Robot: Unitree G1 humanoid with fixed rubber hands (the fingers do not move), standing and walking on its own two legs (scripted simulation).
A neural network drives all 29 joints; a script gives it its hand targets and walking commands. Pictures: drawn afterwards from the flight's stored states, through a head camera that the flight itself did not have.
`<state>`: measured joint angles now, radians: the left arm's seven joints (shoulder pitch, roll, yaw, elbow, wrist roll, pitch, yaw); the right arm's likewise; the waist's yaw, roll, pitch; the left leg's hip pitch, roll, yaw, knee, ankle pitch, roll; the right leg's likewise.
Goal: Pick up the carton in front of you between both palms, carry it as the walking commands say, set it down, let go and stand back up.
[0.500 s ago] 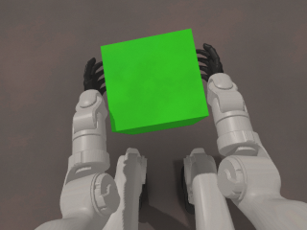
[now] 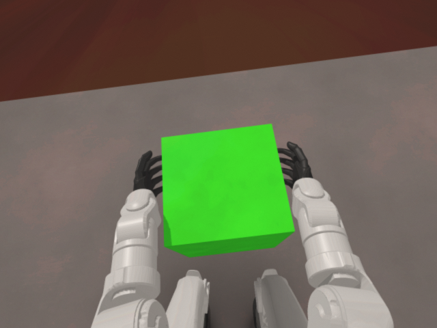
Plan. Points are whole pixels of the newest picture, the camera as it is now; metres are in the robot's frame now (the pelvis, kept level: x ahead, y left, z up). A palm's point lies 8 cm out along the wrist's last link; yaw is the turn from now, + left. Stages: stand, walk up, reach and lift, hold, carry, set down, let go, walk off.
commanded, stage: reach and lift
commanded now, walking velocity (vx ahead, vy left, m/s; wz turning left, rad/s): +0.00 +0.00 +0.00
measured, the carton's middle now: (225, 199) +0.38 +0.02 -0.11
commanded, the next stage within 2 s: hold in 1.64 s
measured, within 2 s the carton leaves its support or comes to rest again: neither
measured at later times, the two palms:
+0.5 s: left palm (118, 170) +0.34 +0.16 +0.12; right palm (340, 166) +0.34 -0.14 +0.12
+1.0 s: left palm (105, 161) +0.33 +0.16 +0.16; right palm (357, 160) +0.33 -0.14 +0.16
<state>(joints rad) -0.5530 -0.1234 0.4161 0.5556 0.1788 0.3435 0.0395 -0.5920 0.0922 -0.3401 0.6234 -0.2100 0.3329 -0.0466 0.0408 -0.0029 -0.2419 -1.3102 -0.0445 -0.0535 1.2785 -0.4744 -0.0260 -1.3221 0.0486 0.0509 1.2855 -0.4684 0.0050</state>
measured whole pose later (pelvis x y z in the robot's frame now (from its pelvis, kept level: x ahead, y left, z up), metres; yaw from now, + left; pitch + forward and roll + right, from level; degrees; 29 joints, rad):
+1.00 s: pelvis +0.03 +0.01 +0.13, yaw +0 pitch -4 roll +0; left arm -0.36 -0.18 0.34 0.39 0.31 0.60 -0.02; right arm -0.34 0.17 -0.33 0.39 -0.32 0.60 0.02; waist 0.00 0.00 0.03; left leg -0.18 -0.03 -0.07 0.47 -0.22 0.00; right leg -0.18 0.02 0.07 0.47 -0.21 0.01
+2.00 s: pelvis +0.04 +0.01 +0.14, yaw +0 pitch -8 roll +0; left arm -0.29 -0.16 0.23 0.24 0.28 0.76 -0.01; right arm -0.27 0.15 -0.22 0.24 -0.28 0.76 0.00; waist 0.00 0.00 0.03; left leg -0.04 -0.02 -0.07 0.37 -0.19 0.00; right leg -0.04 0.02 0.07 0.37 -0.19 0.00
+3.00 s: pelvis +0.05 +0.01 +0.13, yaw +1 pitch -1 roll +0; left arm -0.24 -0.15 0.17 0.13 0.24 0.81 0.01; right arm -0.21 0.14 -0.18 0.11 -0.22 0.81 -0.02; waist -0.01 -0.01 -0.09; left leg -0.23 0.00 -0.03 0.52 -0.36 0.00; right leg -0.20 0.01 0.05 0.45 -0.26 0.00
